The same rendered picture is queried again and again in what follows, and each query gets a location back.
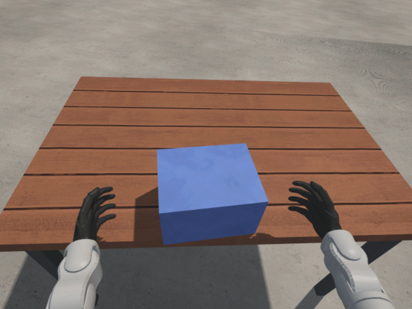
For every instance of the left robot forearm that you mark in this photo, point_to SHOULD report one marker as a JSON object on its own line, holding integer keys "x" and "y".
{"x": 79, "y": 274}

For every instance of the left robot hand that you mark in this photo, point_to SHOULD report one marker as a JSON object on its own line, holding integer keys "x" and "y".
{"x": 88, "y": 223}

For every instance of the right robot forearm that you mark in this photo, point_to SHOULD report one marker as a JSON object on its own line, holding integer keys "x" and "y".
{"x": 357, "y": 285}

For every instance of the table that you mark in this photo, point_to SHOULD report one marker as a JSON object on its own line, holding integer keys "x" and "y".
{"x": 108, "y": 132}

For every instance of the right robot hand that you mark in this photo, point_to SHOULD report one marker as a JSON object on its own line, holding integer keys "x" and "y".
{"x": 320, "y": 208}

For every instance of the carton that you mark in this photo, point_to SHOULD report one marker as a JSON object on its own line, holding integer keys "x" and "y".
{"x": 208, "y": 192}

